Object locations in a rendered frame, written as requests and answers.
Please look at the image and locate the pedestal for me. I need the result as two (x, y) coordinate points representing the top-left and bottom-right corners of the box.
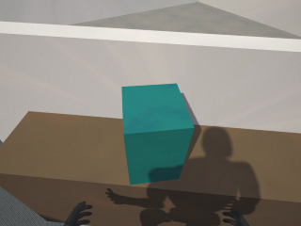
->
(0, 111), (301, 226)

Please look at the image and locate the carton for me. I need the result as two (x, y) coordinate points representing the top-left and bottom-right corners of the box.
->
(121, 83), (195, 185)

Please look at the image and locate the left robot hand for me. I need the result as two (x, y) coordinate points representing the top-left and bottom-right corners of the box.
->
(63, 202), (93, 226)

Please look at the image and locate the right robot hand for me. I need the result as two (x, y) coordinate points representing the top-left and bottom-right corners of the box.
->
(222, 208), (249, 226)

